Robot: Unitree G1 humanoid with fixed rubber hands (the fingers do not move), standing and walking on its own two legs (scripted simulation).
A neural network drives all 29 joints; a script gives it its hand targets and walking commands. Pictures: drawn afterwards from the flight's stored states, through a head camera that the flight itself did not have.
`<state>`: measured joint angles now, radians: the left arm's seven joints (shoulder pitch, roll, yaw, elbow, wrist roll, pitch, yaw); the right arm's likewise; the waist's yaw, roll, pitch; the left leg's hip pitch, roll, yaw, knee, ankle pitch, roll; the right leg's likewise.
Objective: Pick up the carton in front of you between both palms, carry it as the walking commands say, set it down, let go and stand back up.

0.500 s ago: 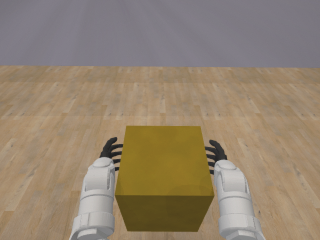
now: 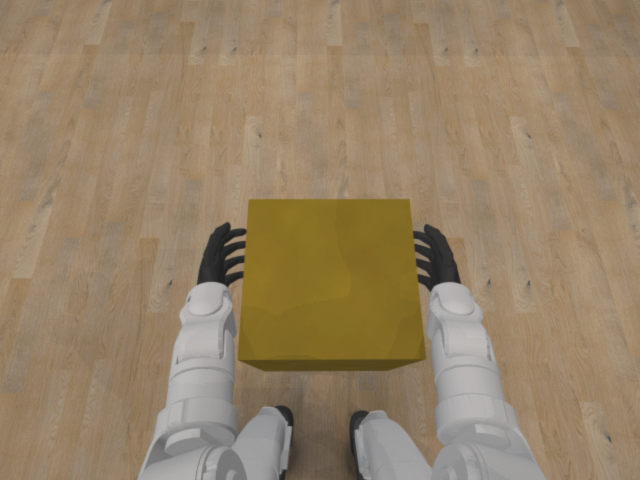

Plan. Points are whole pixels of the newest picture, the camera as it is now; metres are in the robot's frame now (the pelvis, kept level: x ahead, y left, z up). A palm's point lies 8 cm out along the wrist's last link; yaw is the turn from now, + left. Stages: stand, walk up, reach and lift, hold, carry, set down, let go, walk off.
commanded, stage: set down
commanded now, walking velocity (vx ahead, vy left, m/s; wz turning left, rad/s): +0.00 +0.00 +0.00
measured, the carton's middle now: (327, 296) +0.34 +0.00 -0.14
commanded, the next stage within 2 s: none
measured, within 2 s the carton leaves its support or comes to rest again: neither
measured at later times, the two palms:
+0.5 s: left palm (233, 284) +0.38 +0.16 -0.21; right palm (408, 277) +0.39 -0.14 -0.21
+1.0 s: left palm (243, 293) +0.40 +0.17 -0.37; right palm (383, 281) +0.44 -0.13 -0.37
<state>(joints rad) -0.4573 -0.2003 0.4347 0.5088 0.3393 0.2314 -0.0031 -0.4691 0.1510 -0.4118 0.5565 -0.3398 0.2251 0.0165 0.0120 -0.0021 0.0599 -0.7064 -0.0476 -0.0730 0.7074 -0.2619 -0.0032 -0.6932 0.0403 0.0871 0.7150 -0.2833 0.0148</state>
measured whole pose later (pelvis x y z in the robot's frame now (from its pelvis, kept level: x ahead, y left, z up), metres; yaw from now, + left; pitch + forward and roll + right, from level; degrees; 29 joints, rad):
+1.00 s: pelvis -0.06 -0.01 -0.26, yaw +0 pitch +47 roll +1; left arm -0.97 -0.02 0.48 0.66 0.16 0.22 0.08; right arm -1.07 -0.06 -0.35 0.81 -0.15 0.21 -0.09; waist 0.05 -0.03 -0.12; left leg -2.08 -0.13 -0.09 1.77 -0.51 -0.08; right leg -2.07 0.15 0.09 1.79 -0.53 0.06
